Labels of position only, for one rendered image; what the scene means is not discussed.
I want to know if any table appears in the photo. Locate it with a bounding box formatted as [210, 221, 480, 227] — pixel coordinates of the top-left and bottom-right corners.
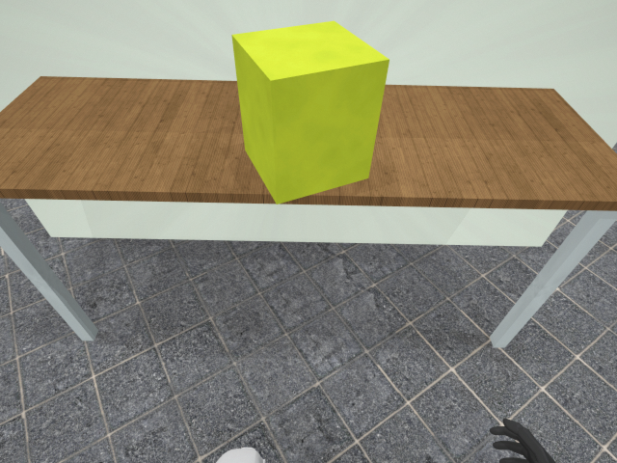
[0, 76, 617, 348]

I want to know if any carton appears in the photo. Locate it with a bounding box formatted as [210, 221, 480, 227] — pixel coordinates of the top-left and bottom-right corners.
[232, 21, 389, 204]

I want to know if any robot right hand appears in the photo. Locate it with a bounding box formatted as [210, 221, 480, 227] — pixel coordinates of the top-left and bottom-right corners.
[490, 419, 555, 463]

